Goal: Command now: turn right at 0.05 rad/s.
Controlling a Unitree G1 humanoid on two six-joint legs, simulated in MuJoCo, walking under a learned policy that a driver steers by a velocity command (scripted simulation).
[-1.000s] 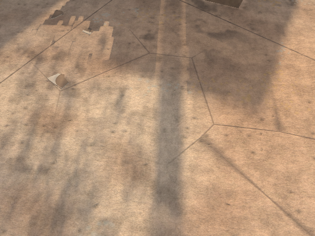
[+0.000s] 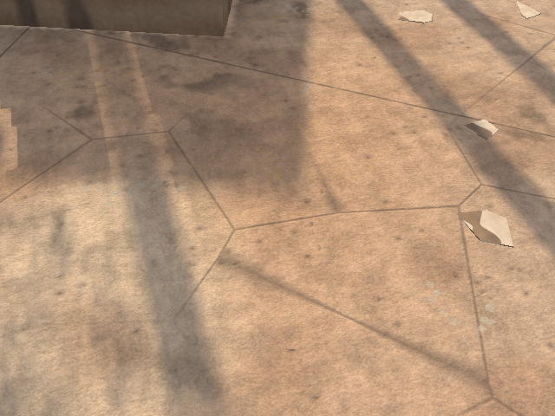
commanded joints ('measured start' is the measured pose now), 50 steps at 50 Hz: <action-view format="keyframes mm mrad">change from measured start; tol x16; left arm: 1 12 114 32 -12 -1 -15 4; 36 2 34 18 199 22 -43 -9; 43 455 160 71 299 11 -83 3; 50 295 40 33 260 0 -117 2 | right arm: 1 10 -116 -24 -16 3 -20 -8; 34 185 -126 -42 258 -7 -7 -14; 50 -20 -44 -44 146 -29 -69 58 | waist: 1 0 85 -17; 39 22 127 114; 43 154 -292 23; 50 1 -44 78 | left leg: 1 -7 97 -105 -97 156 34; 27 -20 87 -111 -136 115 53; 33 -51 231 -387 -286 -630 207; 37 -26 282 -392 -315 -422 238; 41 -312 133 -182 -124 -353 165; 44 -632 -16 11 587 -277 103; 50 -577 72 26 637 56 56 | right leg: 1 18 -116 114 -61 131 -15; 28 28 -121 91 -95 39 3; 31 -126 -40 30 45 -324 -26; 36 -323 -87 -46 348 -244 -17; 41 179 -13 -120 5 -98 -27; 44 275 -454 614 -323 -606 -172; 50 211 -274 187 -293 113 -113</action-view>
